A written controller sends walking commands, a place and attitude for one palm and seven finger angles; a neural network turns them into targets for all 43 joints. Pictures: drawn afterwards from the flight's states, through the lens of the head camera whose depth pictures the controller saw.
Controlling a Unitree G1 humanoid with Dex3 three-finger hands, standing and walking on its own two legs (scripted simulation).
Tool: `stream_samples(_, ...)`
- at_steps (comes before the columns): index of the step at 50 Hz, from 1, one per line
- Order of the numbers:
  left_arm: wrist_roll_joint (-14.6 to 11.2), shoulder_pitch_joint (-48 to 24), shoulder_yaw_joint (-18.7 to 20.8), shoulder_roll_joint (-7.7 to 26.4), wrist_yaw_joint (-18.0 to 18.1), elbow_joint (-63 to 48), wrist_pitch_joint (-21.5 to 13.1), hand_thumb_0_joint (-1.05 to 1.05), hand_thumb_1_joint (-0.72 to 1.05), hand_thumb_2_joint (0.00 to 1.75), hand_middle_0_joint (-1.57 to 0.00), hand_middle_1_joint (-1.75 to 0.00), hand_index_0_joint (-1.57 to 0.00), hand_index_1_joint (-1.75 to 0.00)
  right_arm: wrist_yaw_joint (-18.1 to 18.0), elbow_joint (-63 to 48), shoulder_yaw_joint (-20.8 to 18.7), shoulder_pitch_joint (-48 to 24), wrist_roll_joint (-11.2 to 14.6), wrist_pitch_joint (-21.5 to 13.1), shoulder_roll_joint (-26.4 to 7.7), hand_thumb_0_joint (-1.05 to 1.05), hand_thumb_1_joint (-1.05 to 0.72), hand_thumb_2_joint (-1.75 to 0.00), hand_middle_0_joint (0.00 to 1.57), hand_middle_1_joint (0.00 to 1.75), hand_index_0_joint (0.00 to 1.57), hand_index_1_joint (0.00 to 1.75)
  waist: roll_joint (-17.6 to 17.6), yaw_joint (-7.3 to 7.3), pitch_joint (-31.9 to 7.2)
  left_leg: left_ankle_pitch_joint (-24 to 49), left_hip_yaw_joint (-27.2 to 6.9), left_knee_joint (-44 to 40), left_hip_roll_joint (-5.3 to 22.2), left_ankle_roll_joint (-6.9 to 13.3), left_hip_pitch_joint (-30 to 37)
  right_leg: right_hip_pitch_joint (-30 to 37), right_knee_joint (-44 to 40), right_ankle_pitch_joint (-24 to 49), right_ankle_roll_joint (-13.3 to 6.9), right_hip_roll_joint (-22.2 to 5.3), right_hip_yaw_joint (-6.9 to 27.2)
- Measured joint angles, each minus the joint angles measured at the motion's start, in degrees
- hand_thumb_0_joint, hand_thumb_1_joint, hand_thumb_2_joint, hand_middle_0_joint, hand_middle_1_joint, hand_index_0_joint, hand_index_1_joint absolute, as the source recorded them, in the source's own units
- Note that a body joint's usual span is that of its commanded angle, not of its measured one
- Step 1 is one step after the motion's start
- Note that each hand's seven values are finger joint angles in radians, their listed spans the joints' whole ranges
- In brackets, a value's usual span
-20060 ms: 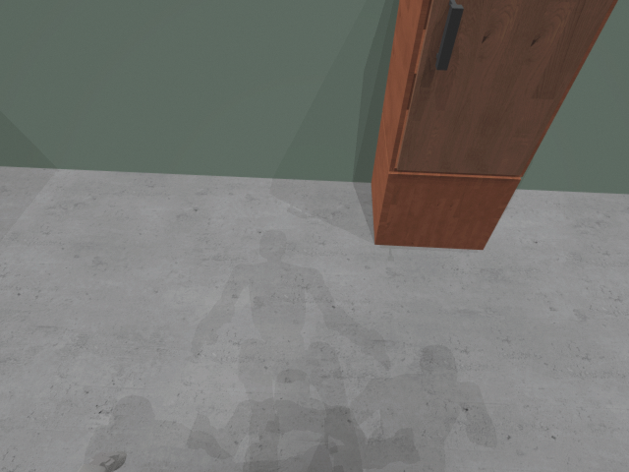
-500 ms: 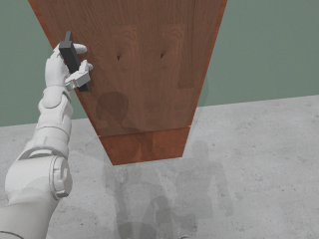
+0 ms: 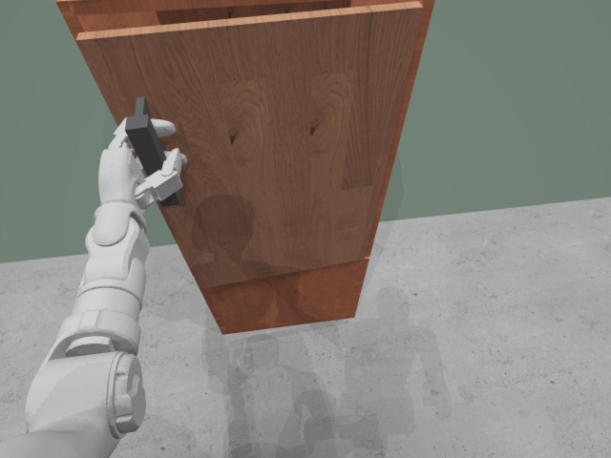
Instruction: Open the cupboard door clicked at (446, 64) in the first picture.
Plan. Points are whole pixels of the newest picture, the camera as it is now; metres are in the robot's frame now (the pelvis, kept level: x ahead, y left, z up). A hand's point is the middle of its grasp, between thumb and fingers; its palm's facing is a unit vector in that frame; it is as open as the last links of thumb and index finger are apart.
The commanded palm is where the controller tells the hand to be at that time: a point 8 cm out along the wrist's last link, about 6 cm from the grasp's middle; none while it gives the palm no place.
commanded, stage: pull the door open along its arc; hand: left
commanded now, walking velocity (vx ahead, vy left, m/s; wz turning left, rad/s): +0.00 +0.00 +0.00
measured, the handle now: (156, 153) +0.50 +0.19 +0.12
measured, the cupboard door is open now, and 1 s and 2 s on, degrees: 4 37 38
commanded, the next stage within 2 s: open thumb and fingers to let go in 0.76 s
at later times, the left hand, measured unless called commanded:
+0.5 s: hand (229, 256) +0.32 +0.08 +0.13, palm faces +0.47 -0.88 -0.01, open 6.1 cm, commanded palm +0.25 +0.09 +0.12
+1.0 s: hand (259, 287) +0.28 +0.04 +0.13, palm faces +0.43 -0.90 -0.04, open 6.5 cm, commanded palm +0.23 +0.08 +0.12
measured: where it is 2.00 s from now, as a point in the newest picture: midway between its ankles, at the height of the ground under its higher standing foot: outside the picture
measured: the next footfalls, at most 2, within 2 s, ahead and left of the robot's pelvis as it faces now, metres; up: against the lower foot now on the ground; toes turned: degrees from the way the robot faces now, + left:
none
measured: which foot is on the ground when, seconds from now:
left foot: down 0.00-1.00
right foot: down 0.00-1.00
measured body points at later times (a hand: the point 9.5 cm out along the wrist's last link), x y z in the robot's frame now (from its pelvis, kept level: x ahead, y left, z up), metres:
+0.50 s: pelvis +0.00 -0.02 +0.01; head +0.00 -0.04 +0.46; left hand +0.29 +0.12 +0.13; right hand +0.22 -0.20 -0.08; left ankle -0.02 +0.10 -0.72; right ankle -0.02 -0.10 -0.72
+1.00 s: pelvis -0.01 -0.04 +0.01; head -0.03 -0.08 +0.46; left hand +0.26 +0.09 +0.13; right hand +0.19 -0.24 -0.09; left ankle -0.02 +0.10 -0.72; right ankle -0.02 -0.10 -0.72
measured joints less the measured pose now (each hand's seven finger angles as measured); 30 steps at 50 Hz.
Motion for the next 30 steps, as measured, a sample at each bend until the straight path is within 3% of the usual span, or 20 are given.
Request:
stream_samples(7, -2.0, 14.0, -4.6, -6.0, 1.7, -18.4, 4.6, 0.01, 0.67, 0.71, -0.37, -1.35, -0.35, -1.35, 0.1, -1.5, -0.3, -2.6, 0.8, -0.6, 0.7, 0.01, -0.91, -0.89, 0.20, 0.30, 0.20, 0.30, 0.3, 2.41, 0.0, 0.4, 0.3, -2.5, -0.2, -0.1, 4.9, 4.6, -2.0, 0.2, 0.0, -0.1, 0.3)
stream_samples(10, -1.1, 18.1, -7.5, -10.8, 9.0, -26.0, 7.5, 0.01, 0.65, 0.71, -0.36, -1.35, -0.36, -1.35, 0.3, -1.5, -0.3, -5.1, 0.3, -1.2, 1.1, 0.01, -0.91, -0.89, 0.20, 0.30, 0.20, 0.30, 0.3, 3.67, 0.4, 0.6, -0.1, -3.1, -0.4, -0.2, 6.4, 6.2, -2.5, 0.2, 0.0, -0.3, 0.0)
stream_samples(16, 4.4, 25.4, -15.6, -19.5, 25.8, -39.0, 14.8, 0.00, 0.66, 0.75, -0.32, -1.35, -0.39, -1.35, 1.0, -2.3, -0.1, -11.1, -1.8, -0.3, 2.6, 0.01, -0.91, -0.89, 0.20, 0.30, 0.20, 0.30, 0.1, 5.45, 1.1, 1.2, -1.2, -4.0, -1.2, -0.5, 8.8, 8.7, -2.6, -0.2, -0.2, -1.0, -1.1)
stream_samples(21, 8.8, 30.3, -22.8, -25.1, 36.0, -45.5, 19.9, -0.01, 0.67, 0.77, -0.30, -1.35, -0.39, -1.35, 0.9, -2.5, 0.2, -15.2, -3.2, 1.1, 4.2, 0.01, -0.91, -0.89, 0.20, 0.30, 0.20, 0.30, 0.1, 6.22, 1.7, 1.4, -2.8, -4.2, -1.5, -0.9, 10.8, 11.5, -3.0, -0.5, -0.6, -1.3, -2.7)
stream_samples(25, 10.7, 32.9, -28.5, -24.6, 40.5, -48.0, 22.3, -0.02, 0.66, 0.76, -0.33, -1.35, -0.37, -1.35, 1.3, -2.2, 0.6, -17.3, -3.8, 2.3, 5.5, 0.01, -0.91, -0.89, 0.20, 0.30, 0.20, 0.30, -0.2, 6.50, 2.1, 1.4, -3.9, -4.0, -1.6, -1.4, 11.9, 12.9, -2.9, -0.8, -1.1, -1.3, -3.8)
stream_samples(30, 10.7, 38.0, -32.6, -23.2, 39.5, -53.3, 24.3, -0.02, 0.65, 0.71, -0.36, -1.34, -0.34, -1.35, 2.2, -2.3, 1.0, -17.7, -3.5, 3.8, 6.3, 0.01, -0.91, -0.89, 0.20, 0.30, 0.20, 0.30, 0.2, 6.33, 2.5, 1.4, -4.5, -4.1, -1.3, -1.9, 13.4, 14.6, -3.1, -1.0, -1.6, -1.0, -4.4)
